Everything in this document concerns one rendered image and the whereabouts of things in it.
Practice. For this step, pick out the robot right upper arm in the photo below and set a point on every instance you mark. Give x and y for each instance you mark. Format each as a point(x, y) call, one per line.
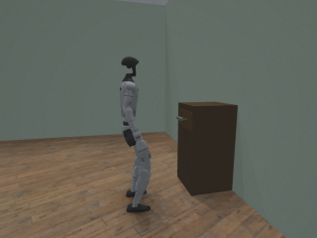
point(130, 88)

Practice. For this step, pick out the cabinet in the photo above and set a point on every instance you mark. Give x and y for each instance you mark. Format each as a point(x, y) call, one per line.
point(206, 154)

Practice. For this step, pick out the robot left shin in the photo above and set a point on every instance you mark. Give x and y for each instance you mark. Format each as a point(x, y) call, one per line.
point(135, 175)

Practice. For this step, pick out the robot left thigh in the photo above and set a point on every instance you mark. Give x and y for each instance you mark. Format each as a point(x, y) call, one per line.
point(137, 161)

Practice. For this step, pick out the handle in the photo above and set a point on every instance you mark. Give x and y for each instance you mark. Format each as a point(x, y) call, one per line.
point(180, 118)

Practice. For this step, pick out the drawer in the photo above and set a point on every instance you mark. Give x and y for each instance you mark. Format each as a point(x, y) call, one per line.
point(186, 115)

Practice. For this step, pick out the robot right forearm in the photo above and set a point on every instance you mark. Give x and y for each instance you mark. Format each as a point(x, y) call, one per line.
point(130, 119)

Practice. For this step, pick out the robot right hand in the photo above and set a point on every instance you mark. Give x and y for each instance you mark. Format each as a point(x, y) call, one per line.
point(141, 146)

